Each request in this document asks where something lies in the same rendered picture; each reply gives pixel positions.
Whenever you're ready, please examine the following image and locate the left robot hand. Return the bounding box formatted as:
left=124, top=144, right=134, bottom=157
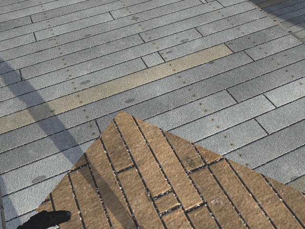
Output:
left=16, top=210, right=71, bottom=229

